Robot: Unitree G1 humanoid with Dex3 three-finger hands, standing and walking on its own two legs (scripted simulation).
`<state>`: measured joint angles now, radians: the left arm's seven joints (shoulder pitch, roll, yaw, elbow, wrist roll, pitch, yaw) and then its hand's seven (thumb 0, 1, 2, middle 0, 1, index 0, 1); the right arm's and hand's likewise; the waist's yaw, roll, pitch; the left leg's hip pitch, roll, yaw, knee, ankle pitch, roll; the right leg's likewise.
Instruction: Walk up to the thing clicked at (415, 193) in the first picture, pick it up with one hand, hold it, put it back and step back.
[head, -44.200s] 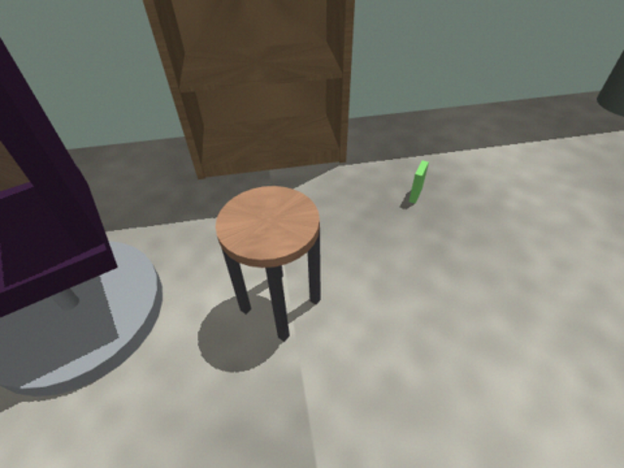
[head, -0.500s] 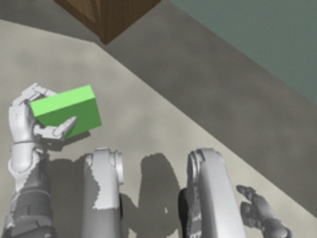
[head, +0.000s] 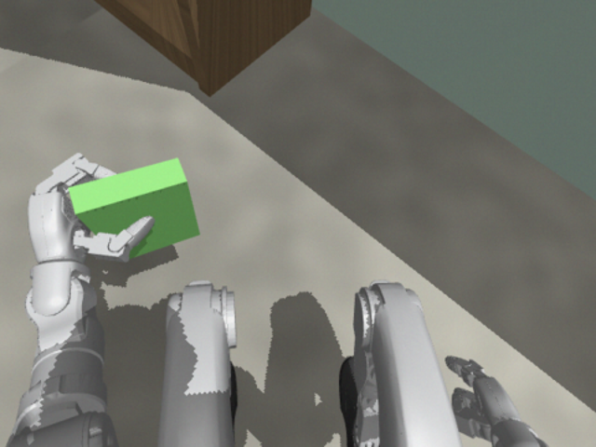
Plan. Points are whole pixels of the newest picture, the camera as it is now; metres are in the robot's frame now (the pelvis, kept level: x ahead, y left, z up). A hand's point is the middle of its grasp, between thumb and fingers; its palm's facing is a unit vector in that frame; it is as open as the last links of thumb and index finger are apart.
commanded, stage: lift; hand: left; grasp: from the side
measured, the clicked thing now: (146, 215) +0.41 +0.23 -0.05
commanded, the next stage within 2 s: none
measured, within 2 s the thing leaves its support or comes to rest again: neither
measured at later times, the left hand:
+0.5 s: hand (79, 193) +0.38 +0.25 +0.07, palm faces +0.17 -0.98 -0.02, open 8.2 cm
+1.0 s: hand out of the picture +0.38 +0.23 +0.26, palm faces +0.22 -0.98 -0.03, open 8.2 cm
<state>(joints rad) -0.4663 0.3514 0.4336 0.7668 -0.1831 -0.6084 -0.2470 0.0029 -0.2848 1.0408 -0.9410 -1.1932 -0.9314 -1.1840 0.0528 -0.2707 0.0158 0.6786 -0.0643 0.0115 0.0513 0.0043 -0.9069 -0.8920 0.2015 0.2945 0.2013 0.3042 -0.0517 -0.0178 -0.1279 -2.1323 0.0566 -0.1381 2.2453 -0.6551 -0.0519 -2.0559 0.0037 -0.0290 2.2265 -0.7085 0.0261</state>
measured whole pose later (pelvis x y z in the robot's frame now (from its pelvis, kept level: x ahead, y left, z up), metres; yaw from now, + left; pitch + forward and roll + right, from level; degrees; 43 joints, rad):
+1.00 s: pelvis +0.05 +0.01 +0.21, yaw +3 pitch +26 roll -3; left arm -0.09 0.24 0.23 0.17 -0.21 -0.27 -0.07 0.00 -0.28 1.04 -0.93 -1.22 -0.93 -1.19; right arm 0.14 -0.23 -0.01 0.59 0.04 -0.03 -0.04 0.01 -0.91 -0.89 0.20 0.29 0.20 0.30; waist -0.02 0.03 -0.19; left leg -1.41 0.07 -0.07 1.56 -0.60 -0.03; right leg -1.33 -0.02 -0.04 1.53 -0.64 0.02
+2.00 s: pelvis +0.08 +0.01 +0.34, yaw +5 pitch +11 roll -2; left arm -0.10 0.18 0.16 0.33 -0.18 -0.33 -0.04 0.00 -0.29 1.05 -0.93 -1.22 -0.93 -1.19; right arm 0.22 -0.22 0.00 0.65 0.01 -0.04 -0.03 0.01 -0.92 -0.89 0.20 0.29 0.20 0.30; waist -0.02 0.02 -0.07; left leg -0.74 0.06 -0.02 0.99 -0.44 -0.03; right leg -0.68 -0.03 -0.04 0.96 -0.47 0.02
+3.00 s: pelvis +0.08 +0.00 +0.36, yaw +5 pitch +6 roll -1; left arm -0.10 0.17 0.14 0.36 -0.17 -0.33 -0.04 0.00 -0.30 1.05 -0.94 -1.21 -0.94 -1.18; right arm 0.21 -0.22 -0.01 0.65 0.01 -0.02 -0.03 0.01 -0.93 -0.90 0.20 0.29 0.20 0.30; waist -0.02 0.02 -0.03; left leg -0.57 0.06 -0.01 0.85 -0.38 -0.04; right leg -0.52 -0.03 -0.03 0.83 -0.42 0.02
